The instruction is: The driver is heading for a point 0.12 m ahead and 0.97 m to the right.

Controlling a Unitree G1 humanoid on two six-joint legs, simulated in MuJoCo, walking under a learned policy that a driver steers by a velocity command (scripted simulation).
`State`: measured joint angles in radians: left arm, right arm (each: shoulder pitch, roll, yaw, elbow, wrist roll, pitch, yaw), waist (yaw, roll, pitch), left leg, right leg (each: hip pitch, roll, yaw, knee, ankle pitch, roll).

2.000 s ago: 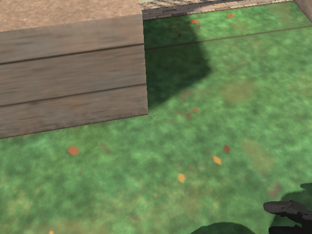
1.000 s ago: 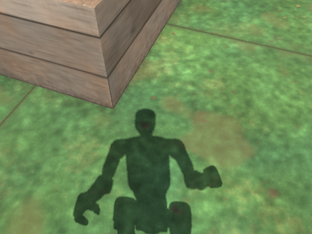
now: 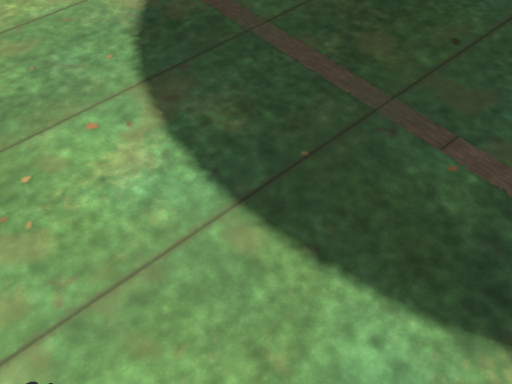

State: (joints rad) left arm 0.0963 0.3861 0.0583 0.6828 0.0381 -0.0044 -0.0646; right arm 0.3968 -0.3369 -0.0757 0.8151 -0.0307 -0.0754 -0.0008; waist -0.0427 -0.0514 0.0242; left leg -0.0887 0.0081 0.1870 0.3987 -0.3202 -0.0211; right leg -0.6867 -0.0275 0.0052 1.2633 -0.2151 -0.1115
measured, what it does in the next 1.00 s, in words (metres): walks ahead, turning right: right foot, then left foot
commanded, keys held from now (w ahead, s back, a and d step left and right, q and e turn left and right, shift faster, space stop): w+e+shift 0.48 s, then w+shift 0.50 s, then w+e+shift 0.02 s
